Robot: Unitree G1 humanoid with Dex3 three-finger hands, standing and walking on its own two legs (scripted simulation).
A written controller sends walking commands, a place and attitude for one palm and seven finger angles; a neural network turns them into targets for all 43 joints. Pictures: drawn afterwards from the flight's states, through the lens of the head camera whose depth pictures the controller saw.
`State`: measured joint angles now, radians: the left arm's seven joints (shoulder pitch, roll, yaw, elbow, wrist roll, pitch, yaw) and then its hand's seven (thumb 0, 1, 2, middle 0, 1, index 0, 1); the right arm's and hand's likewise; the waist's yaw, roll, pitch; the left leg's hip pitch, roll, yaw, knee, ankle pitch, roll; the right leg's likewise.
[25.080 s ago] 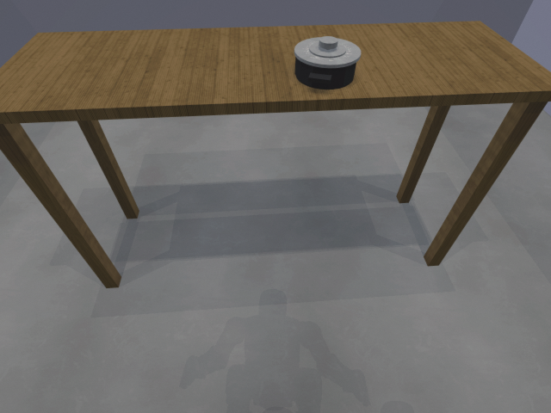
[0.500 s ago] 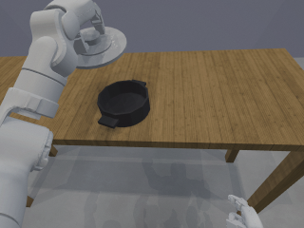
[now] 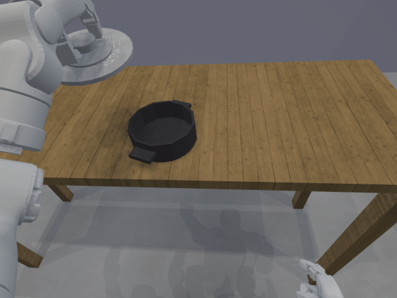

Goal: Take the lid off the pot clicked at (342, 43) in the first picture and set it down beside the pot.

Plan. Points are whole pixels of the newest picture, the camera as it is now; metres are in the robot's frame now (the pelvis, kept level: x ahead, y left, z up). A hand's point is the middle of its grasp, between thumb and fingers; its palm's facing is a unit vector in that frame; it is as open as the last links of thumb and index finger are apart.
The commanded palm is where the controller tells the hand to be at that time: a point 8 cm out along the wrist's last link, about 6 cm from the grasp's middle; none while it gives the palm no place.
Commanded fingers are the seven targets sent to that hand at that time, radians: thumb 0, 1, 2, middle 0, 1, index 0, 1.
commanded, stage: move the lid sideways beside the pot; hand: left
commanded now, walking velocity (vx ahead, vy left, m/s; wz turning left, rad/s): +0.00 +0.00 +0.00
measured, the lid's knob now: (83, 42) +0.47 +0.21 +0.30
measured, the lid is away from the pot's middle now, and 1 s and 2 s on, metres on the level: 0.11 0.23 0.22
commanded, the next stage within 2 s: lower the lid onto the table in 1.16 s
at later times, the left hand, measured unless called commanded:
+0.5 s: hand (38, 51) +0.43 +0.27 +0.31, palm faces -0.10 -0.03 -0.99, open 8.0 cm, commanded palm +0.41 +0.28 +0.37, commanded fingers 0.00 0.53 1.16 -1.04 -1.01 -0.85 -0.87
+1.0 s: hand (13, 49) +0.44 +0.32 +0.31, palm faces -0.10 -0.04 -0.99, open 8.0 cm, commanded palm +0.42 +0.32 +0.37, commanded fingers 0.00 0.53 1.16 -1.04 -1.01 -0.85 -0.87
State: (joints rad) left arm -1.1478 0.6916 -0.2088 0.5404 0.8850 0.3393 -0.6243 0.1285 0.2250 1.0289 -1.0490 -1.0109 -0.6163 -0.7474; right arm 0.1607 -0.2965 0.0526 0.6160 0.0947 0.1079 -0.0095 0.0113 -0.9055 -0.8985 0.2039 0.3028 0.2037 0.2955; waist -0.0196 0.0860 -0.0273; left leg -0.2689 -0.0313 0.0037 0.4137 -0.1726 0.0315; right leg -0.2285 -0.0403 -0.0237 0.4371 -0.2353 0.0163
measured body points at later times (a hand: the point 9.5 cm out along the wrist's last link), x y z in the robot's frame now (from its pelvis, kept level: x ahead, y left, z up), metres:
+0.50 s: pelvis +0.00 +0.00 +0.00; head +0.02 -0.03 +0.45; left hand +0.43 +0.27 +0.36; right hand +0.13 -0.25 -0.12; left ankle +0.03 +0.10 -0.74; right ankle -0.01 -0.13 -0.74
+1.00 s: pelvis +0.01 +0.00 +0.00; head +0.04 -0.02 +0.45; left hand +0.44 +0.31 +0.37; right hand +0.13 -0.26 -0.12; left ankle +0.03 +0.10 -0.74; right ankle -0.01 -0.13 -0.74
